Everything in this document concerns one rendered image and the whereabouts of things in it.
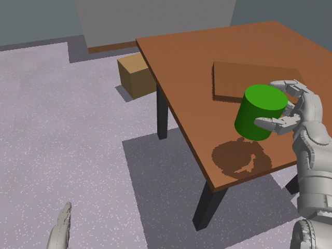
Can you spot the right robot hand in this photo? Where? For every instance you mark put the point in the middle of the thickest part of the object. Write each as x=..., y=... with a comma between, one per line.
x=308, y=108

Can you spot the table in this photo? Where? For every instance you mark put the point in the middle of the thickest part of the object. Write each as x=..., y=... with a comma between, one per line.
x=182, y=67

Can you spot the left robot hand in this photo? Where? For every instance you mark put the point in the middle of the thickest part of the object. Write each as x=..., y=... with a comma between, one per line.
x=60, y=234

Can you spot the right robot arm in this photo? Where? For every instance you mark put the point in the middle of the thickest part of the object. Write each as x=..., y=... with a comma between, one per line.
x=313, y=148

